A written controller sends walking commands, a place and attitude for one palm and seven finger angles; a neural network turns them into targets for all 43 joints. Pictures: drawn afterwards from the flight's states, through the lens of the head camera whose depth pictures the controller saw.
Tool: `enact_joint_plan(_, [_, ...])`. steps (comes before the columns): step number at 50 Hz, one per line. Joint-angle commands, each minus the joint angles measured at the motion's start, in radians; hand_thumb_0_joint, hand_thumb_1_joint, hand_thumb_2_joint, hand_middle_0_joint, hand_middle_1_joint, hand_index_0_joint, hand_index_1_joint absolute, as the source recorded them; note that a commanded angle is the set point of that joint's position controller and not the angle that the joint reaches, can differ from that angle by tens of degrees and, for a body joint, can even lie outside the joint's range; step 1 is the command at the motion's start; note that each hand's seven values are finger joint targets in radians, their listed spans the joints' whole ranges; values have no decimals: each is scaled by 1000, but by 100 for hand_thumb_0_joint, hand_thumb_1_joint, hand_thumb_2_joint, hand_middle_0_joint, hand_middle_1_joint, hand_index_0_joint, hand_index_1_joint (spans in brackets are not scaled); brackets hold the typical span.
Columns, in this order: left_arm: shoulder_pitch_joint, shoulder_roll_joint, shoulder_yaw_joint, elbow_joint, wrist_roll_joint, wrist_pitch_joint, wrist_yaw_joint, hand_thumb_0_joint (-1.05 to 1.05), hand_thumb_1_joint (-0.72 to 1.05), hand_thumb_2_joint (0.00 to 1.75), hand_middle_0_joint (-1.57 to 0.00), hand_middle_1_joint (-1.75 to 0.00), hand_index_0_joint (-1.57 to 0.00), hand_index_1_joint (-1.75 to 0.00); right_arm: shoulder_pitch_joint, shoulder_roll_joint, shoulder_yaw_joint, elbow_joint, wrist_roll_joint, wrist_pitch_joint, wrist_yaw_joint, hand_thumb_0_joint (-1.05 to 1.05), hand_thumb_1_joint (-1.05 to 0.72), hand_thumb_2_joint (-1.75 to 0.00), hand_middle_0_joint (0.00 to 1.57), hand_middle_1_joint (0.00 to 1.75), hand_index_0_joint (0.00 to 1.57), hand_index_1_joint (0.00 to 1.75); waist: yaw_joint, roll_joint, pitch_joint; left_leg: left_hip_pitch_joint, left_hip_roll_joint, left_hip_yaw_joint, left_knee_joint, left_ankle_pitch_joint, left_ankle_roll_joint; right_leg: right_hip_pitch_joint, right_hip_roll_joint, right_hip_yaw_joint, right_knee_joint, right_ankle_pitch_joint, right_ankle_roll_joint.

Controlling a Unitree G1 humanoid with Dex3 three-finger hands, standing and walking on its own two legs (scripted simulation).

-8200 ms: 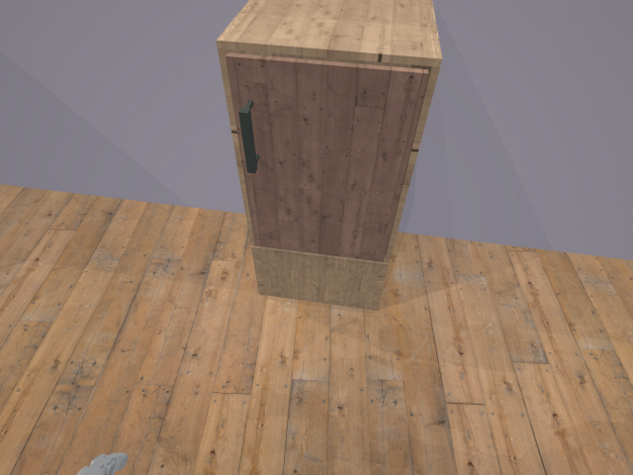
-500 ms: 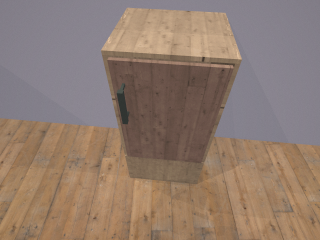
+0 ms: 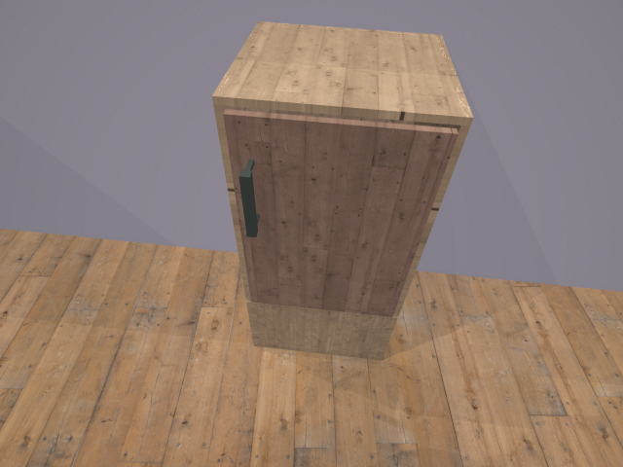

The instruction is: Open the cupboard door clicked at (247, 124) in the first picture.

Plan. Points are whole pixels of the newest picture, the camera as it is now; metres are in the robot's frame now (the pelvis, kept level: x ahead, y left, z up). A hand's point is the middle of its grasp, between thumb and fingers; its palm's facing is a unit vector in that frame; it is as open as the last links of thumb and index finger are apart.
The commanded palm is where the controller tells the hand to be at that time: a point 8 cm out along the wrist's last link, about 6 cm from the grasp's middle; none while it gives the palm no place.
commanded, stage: look again from close up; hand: left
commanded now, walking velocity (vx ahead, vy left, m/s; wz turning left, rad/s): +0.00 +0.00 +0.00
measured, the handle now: (251, 199) +0.61 +0.16 -0.03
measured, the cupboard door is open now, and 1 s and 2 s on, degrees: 0 0 0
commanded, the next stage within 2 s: shuffle to correct the standing spot in 0.54 s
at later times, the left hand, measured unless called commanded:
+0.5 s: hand out of the picture +0.00 +0.16 -0.18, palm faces +0.02 -0.99 -0.15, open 7.4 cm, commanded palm none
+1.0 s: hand out of the picture +0.03 +0.17 -0.18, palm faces +0.03 -0.98 -0.20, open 7.4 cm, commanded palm none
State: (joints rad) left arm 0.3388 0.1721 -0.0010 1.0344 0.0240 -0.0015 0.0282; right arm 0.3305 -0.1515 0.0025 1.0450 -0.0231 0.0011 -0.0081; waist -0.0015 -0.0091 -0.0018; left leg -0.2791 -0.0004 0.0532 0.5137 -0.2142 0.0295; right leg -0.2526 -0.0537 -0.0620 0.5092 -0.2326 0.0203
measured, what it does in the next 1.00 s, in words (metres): shifts its weight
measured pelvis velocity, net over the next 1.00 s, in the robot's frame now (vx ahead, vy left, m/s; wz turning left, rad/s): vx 0.05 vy -0.01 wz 0.00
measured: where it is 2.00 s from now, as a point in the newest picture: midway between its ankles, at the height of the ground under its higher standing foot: outside the picture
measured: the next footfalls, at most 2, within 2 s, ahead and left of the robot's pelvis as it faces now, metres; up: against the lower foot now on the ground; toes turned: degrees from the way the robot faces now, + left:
none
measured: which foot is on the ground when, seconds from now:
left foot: down 0.00-1.00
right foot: down 0.00-1.00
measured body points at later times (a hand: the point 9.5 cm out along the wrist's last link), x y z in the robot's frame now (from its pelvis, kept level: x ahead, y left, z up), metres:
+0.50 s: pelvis +0.01 +0.00 +0.00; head +0.01 +0.01 +0.45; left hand +0.00 +0.21 -0.16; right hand +0.02 -0.22 -0.15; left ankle +0.04 +0.10 -0.74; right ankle +0.03 -0.13 -0.74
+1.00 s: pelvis +0.05 -0.01 -0.01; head +0.05 +0.00 +0.44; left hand +0.03 +0.22 -0.16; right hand +0.06 -0.23 -0.16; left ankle +0.04 +0.10 -0.73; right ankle +0.03 -0.13 -0.74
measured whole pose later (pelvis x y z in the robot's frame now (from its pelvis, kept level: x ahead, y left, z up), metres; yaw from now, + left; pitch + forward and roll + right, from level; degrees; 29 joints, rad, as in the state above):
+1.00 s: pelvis +0.05 -0.01 -0.01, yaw +0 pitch +0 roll -1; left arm 0.39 0.15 0.00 1.05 0.03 -0.01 0.04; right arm 0.33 -0.15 -0.01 1.04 -0.02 -0.01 -0.03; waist -0.01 0.00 -0.02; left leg -0.26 0.02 0.04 0.61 -0.34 0.02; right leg -0.22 -0.04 -0.07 0.57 -0.34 0.02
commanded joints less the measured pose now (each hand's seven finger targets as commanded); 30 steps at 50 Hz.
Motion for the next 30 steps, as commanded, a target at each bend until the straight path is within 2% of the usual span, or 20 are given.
enact_joint_plan(1, [40, 85, 15, -32, -5, -16, 6, 0, 90, 90, -20, -30, -20, -30, 24, -109, -22, -45, 8, -28, -9, 0, -90, -90, 20, 30, 20, 30, 0, 12, 69, -70, 97, -137, -180, -149, 8, -7, -52, 84, -115, -90, -52])
enact_joint_plan(2, [46, 80, 14, -26, -5, -17, 6, 0, 90, 90, -20, -30, -20, -30, 21, -107, -21, -37, 8, -29, -10, 0, -90, -90, 20, 30, 20, 30, 4, 28, 68, -69, 100, -138, -185, -149, 7, -2, -50, 82, -113, -74, -51])
enact_joint_plan(5, [56, 78, 12, -14, -5, -19, 6, 0, 90, 90, -20, -30, -20, -30, 20, -102, -19, -28, 11, -31, -12, 0, -90, -90, 20, 30, 20, 30, 7, 12, 66, -60, 99, -130, -180, -110, 7, 18, -52, 81, -115, -34, -50])
enact_joint_plan(9, [56, 71, 11, -1, -6, -19, 6, 0, 90, 90, -20, -30, -20, -30, 20, -95, -17, -13, 12, -29, -13, 0, -90, -90, 20, 30, 20, 30, 2, 4, 84, -53, 93, -119, -175, -108, 1, 0, -56, 86, -131, -55, -49])
enact_joint_plan(14, [59, 64, 9, 11, -6, -22, 7, 0, 90, 90, -20, -30, -20, -30, 15, -89, -17, 3, 13, -30, -14, 0, -90, -90, 20, 30, 20, 30, 3, 6, 76, -30, 93, -109, -170, -73, 0, 5, -60, 90, -140, -34, -48])
enact_joint_plan(16, [59, 63, 11, 13, -5, -22, 7, 0, 90, 90, -20, -30, -20, -30, 17, -88, -17, 5, 13, -30, -15, 0, -90, -90, 20, 30, 20, 30, 1, -11, 72, -21, 92, -105, -164, -55, -1, 6, -59, 89, -142, -30, -47])
enact_joint_plan(18, [58, 60, 11, 16, -6, -21, 7, 0, 90, 90, -20, -30, -20, -30, 15, -89, -17, 11, 13, -32, -15, 0, -90, -90, 20, 30, 20, 30, 2, 18, 63, -15, 97, -109, -170, -50, -1, 15, -58, 85, -137, -18, -47])
enact_joint_plan(21, [64, 58, 11, 21, -5, -21, 8, 0, 90, 90, -20, -30, -20, -30, 7, -88, -17, 14, 13, -34, -16, 0, -90, -90, 20, 30, 20, 30, 7, 25, 63, -16, 101, -110, -175, -30, 2, 27, -57, 80, -133, 12, -45])
enact_joint_plan(26, [60, 55, 10, 29, -6, -22, 8, 0, 90, 90, -20, -30, -20, -30, 7, -88, -15, 23, 15, -35, -18, 0, -90, -90, 20, 30, 20, 30, 7, 2, 60, -1, 102, -104, -170, 10, 1, 38, -58, 81, -136, 34, -43])
enact_joint_plan(30, [62, 53, 10, 32, -5, -20, 9, 0, 90, 90, -20, -30, -20, -30, 7, -87, -15, 28, 14, -32, -18, 0, -90, -90, 20, 30, 20, 30, 6, 16, 81, 1, 103, -106, -182, -15, 0, 27, -54, 80, -141, 21, -43])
